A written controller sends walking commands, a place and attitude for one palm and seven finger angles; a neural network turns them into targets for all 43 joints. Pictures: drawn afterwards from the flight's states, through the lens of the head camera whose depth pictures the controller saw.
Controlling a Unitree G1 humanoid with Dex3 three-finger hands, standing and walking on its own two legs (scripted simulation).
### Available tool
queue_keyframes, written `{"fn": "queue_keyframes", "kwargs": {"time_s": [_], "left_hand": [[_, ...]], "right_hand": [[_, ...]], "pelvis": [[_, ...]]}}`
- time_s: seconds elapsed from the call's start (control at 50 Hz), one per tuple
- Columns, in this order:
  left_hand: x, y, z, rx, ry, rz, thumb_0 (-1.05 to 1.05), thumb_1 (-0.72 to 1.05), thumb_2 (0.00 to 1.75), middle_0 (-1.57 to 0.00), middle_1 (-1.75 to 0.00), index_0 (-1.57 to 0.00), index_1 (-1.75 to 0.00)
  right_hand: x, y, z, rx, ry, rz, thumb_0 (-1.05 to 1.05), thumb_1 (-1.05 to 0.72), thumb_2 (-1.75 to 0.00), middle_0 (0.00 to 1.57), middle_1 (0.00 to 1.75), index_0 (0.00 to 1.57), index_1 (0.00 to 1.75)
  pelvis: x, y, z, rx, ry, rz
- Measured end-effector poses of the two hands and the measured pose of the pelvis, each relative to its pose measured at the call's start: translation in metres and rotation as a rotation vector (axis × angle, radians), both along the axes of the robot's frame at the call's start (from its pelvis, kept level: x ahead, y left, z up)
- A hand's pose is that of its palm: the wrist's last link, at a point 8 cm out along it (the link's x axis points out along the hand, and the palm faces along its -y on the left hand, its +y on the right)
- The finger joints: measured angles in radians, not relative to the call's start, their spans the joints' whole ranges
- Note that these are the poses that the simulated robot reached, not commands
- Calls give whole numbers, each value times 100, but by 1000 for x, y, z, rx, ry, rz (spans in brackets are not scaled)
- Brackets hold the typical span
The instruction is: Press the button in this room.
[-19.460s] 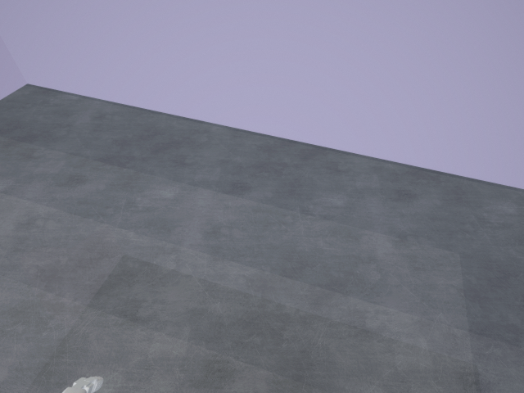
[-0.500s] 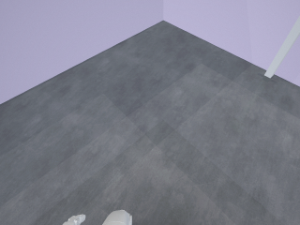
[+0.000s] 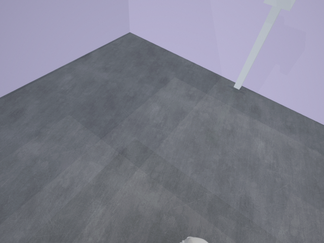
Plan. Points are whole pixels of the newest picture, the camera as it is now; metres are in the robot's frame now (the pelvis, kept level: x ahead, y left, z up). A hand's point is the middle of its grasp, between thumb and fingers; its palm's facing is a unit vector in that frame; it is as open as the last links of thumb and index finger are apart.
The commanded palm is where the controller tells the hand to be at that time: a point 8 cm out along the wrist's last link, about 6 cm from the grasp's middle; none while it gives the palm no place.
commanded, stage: turn or walk to find it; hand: left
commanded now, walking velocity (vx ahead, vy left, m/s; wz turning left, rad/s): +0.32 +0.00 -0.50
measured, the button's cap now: out of the picture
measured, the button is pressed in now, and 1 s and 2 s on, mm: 0 0 0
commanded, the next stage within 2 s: stand and wait in 0.98 s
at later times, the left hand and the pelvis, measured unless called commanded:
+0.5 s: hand (154, 188) +0.31 +0.04 -0.17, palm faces -0.30 -0.93 -0.20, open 7.4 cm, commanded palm none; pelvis +0.15 -0.10 -0.01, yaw -15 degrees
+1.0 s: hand (152, 159) +0.42 +0.06 -0.19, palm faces -0.30 -0.94 -0.15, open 7.4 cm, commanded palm none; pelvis +0.38 -0.11 -0.01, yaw -21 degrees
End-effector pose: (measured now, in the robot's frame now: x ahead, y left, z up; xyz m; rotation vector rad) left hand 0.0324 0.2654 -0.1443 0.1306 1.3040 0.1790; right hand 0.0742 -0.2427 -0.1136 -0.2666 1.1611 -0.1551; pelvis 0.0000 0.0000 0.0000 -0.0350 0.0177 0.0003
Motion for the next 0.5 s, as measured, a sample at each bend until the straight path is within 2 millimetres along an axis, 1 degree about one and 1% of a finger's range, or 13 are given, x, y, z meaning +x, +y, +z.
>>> {"fn": "queue_keyframes", "kwargs": {"time_s": [0.08,0.12,0.16,0.2,0.26,0.3,0.34,0.36,0.38,0.4,0.42,0.46,0.5], "left_hand": [[36,-4,3,-3,-12,-66,1,90,90,-20,-30,-19,-29],[60,-11,2,-7,-19,-106,1,91,90,-20,-30,-19,-29],[87,-24,1,-13,-29,-153,1,91,90,-20,-30,-19,-29],[120,-41,0,-20,-46,-205,1,91,90,-20,-30,-19,-29],[175,-74,-1,-30,-90,-292,1,91,90,-20,-30,-19,-29],[214,-101,-2,-32,-131,-350,1,91,90,-20,-30,-19,-29],[251,-128,-5,-32,-193,-395,1,91,90,-20,-30,-19,-29],[265,-139,-6,-29,-228,-409,1,91,90,-20,-30,-19,-29],[275,-149,-6,-29,-254,-414,1,91,90,-20,-30,-19,-29],[282,-157,-5,-30,-265,-414,1,91,90,-20,-30,-19,-29],[285,-162,-3,-31,-264,-412,0,91,90,-20,-30,-19,-30],[286,-170,1,-27,-234,-407,0,90,90,-20,-30,-20,-30],[282,-173,4,-19,-183,-406,0,90,90,-20,-30,-20,-30]], "right_hand": [[-34,-2,-3,10,67,-96,0,-91,-90,20,30,20,30],[-54,-3,-6,17,111,-152,0,-91,-90,20,30,20,30],[-74,-5,-9,28,164,-210,0,-91,-90,20,30,20,30],[-95,-7,-13,41,225,-267,0,-91,-90,20,30,20,30],[-121,-10,-19,69,321,-352,0,-91,-90,20,30,20,30],[-134,-14,-24,91,382,-404,0,-91,-90,20,30,20,30],[-141,-20,-33,115,437,-443,0,-91,-90,20,30,20,30],[-140,-25,-38,129,460,-455,0,-91,-90,20,30,20,30],[-136,-30,-41,137,474,-464,0,-91,-90,20,30,20,30],[-127,-36,-43,140,472,-469,0,-91,-90,20,30,20,30],[-114,-44,-43,140,456,-471,0,-91,-90,20,30,20,30],[-78,-60,-43,133,386,-458,1,-91,-90,20,30,20,30],[-35,-76,-42,124,290,-440,1,-91,-90,20,30,19,30]], "pelvis": [[16,-1,2,-1,1,-49],[25,-5,1,3,0,-76],[35,-10,0,7,-1,-102],[46,-17,-3,12,0,-128],[65,-32,-9,19,2,-167],[79,-45,-15,24,4,-191],[95,-61,-25,29,2,-210],[102,-70,-30,29,-3,-216],[107,-76,-32,28,-9,-220],[113,-81,-31,30,-16,-223],[118,-86,-29,33,-21,-229],[131,-93,-22,35,-27,-244],[145,-99,-14,37,-28,-259]]}}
